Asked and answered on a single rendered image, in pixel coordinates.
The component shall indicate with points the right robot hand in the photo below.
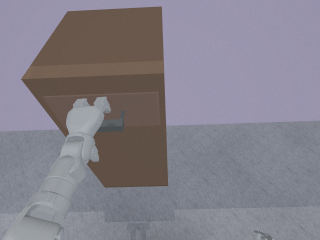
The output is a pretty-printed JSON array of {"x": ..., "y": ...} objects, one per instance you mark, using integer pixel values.
[{"x": 261, "y": 236}]

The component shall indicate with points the handle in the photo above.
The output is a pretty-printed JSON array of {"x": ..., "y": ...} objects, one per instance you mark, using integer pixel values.
[{"x": 113, "y": 125}]

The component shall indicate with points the cabinet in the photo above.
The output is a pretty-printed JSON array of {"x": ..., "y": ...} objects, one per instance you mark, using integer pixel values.
[{"x": 110, "y": 51}]

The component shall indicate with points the left robot forearm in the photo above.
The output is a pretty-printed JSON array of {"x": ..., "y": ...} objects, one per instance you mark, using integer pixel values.
[{"x": 52, "y": 201}]

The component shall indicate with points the left robot hand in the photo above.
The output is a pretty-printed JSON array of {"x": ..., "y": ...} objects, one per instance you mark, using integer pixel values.
[{"x": 83, "y": 118}]

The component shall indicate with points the drawer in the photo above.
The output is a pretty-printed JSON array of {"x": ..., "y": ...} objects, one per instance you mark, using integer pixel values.
[{"x": 140, "y": 108}]

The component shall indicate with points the robot left upper arm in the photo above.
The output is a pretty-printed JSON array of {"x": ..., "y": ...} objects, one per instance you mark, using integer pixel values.
[{"x": 32, "y": 228}]

